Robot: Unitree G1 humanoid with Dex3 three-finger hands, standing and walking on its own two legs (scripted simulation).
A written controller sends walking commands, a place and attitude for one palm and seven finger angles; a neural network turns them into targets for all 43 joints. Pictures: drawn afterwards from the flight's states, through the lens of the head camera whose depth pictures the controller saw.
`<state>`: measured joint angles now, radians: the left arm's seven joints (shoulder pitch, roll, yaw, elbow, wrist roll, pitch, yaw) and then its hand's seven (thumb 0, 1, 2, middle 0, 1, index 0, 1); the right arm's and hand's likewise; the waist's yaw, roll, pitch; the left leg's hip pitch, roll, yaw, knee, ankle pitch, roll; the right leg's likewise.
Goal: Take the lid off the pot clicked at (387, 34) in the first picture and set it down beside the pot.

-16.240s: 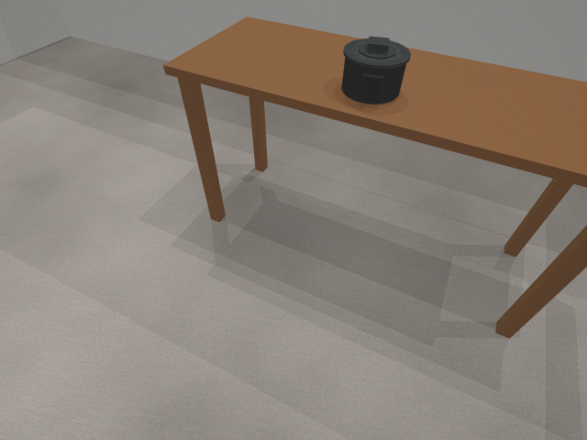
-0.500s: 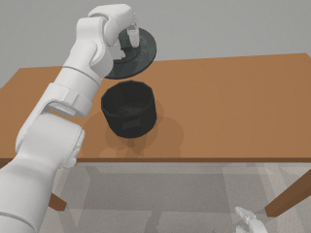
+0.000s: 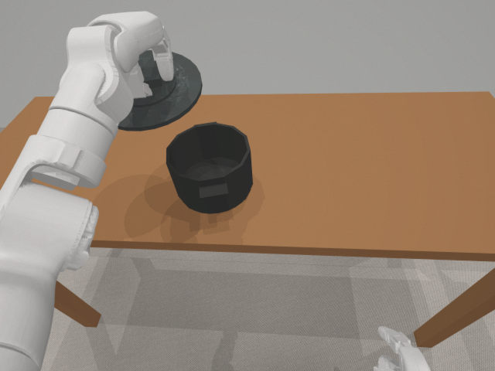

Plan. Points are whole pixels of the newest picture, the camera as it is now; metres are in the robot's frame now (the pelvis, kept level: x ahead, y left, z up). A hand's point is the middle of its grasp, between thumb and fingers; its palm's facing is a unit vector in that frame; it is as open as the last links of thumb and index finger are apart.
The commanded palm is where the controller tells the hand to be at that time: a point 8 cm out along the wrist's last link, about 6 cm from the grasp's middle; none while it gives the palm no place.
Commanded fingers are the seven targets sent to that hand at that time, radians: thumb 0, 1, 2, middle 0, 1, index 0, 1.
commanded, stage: move the lid sideways beside the pot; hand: left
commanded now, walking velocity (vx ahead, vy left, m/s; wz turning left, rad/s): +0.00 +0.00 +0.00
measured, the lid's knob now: (141, 74) +0.50 +0.16 +0.25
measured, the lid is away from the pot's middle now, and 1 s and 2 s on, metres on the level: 0.08 0.19 0.23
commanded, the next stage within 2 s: lower the lid onto the table in 1.46 s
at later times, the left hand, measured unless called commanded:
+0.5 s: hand (114, 71) +0.48 +0.19 +0.26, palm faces -0.19 -0.01 -0.98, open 7.1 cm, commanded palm +0.46 +0.21 +0.33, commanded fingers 0.00 0.54 1.13 -0.71 -0.89 -0.91 -1.04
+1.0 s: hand (75, 79) +0.48 +0.26 +0.25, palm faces -0.23 -0.01 -0.97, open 7.1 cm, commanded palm +0.47 +0.27 +0.33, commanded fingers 0.00 0.54 1.13 -0.71 -0.89 -0.91 -1.04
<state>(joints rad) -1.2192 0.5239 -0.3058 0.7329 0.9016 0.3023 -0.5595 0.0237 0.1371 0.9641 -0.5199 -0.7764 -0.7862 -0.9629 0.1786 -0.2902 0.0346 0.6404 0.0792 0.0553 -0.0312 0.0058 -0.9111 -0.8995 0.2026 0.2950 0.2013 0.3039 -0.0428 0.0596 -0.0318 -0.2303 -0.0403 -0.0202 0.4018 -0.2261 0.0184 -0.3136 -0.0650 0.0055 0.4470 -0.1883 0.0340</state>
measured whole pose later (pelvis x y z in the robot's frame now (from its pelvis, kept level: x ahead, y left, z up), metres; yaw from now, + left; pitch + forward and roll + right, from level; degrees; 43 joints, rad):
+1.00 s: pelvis +0.01 +0.01 +0.00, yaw +0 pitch +6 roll +0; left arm -1.20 0.74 -0.19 0.82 0.95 0.16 -0.59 0.02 0.14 0.96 -0.52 -0.77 -0.79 -0.97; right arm 0.22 -0.30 0.03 0.64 0.09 0.11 -0.04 0.00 -0.91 -0.90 0.20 0.30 0.20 0.30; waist -0.07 0.05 -0.02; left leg -0.27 -0.03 -0.03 0.41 -0.24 0.03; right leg -0.31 -0.06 -0.01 0.38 -0.17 0.04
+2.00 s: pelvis +0.02 +0.01 +0.00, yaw +0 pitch +7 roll -1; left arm -1.17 0.80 -0.11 0.93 0.98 0.11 -0.57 0.02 0.15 0.96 -0.51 -0.77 -0.79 -0.97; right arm 0.27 -0.30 0.03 0.65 0.09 0.11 -0.04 0.00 -0.91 -0.90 0.20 0.30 0.20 0.30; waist -0.10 0.05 -0.01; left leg -0.28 -0.03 -0.03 0.42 -0.25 0.03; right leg -0.31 -0.05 -0.01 0.35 -0.16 0.04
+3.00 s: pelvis +0.03 +0.03 +0.00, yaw -1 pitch +8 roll -1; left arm -1.03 0.79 -0.05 0.95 0.95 -0.01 -0.51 0.02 0.16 0.96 -0.50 -0.77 -0.78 -0.97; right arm 0.31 -0.30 0.00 0.67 0.08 0.13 -0.04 0.00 -0.91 -0.90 0.20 0.30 0.20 0.30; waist -0.12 0.04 -0.02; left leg -0.31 -0.03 -0.02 0.45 -0.28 0.05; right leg -0.34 -0.05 0.00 0.36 -0.17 0.05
